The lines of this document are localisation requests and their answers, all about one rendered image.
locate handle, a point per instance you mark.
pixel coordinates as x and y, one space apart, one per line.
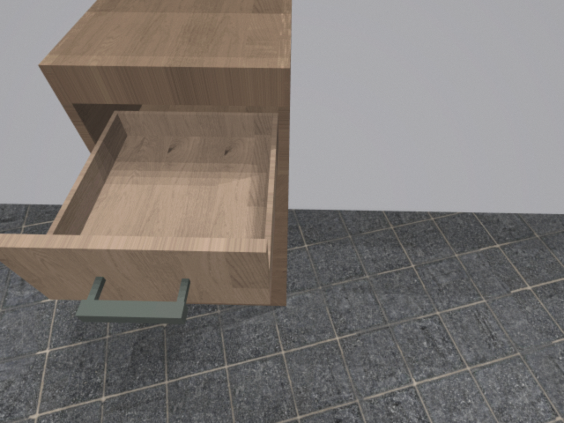
98 311

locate drawer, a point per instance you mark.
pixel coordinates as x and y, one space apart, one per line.
163 196

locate cabinet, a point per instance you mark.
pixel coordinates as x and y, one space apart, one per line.
182 56

